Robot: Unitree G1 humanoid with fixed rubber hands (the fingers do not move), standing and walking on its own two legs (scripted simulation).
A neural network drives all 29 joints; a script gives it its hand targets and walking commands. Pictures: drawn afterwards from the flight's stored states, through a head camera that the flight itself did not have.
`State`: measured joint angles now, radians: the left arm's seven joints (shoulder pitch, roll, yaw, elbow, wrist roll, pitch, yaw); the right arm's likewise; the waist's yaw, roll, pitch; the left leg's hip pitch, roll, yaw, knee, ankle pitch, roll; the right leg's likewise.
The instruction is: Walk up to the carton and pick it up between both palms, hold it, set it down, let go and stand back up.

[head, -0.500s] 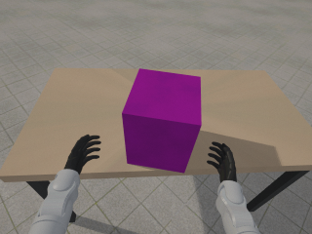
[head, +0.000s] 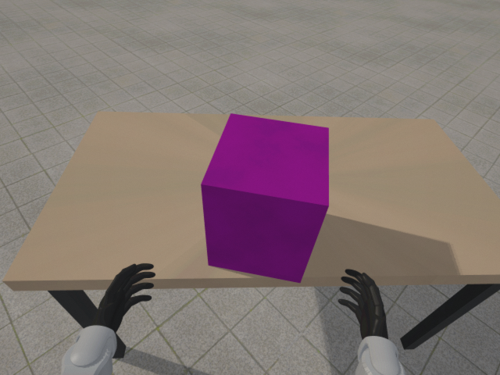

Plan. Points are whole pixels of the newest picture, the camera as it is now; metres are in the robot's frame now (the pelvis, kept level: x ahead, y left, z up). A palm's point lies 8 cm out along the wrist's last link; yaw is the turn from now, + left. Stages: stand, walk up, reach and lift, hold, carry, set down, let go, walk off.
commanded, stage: set down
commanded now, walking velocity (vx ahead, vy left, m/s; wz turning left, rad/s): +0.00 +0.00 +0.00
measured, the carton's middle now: (266, 199) +0.46 -0.04 +0.01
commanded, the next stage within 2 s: let go in 1.00 s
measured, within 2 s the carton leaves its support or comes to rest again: neither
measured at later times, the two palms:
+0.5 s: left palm (107, 348) +0.19 +0.22 -0.05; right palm (378, 352) +0.19 -0.21 -0.05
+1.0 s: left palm out of the picture +0.16 +0.22 -0.07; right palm out of the picture +0.16 -0.22 -0.07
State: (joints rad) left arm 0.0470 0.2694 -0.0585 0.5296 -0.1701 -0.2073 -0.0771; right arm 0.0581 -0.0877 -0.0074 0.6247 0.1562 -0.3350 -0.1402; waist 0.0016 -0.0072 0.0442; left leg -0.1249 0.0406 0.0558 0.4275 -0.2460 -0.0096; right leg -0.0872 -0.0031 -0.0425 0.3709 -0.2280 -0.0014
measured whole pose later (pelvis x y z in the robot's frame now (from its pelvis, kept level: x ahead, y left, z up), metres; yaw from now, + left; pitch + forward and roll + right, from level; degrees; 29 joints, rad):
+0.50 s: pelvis +0.01 -0.01 +0.00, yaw -1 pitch -4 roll +0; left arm 0.18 0.25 -0.01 0.47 -0.08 -0.06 -0.06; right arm 0.19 -0.12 0.02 0.58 0.09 -0.26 -0.08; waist 0.02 -0.01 0.07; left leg -0.05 0.05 0.07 0.35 -0.22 -0.02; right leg -0.03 0.01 -0.03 0.31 -0.21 -0.01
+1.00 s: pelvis +0.00 -0.01 +0.00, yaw -1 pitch -4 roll +0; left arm 0.20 0.22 0.02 0.51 0.00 0.10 -0.03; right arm 0.19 -0.15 -0.01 0.69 0.01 -0.18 -0.02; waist 0.02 -0.01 0.07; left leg -0.06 0.05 0.06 0.34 -0.21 -0.02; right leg -0.04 0.01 -0.03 0.32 -0.21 -0.01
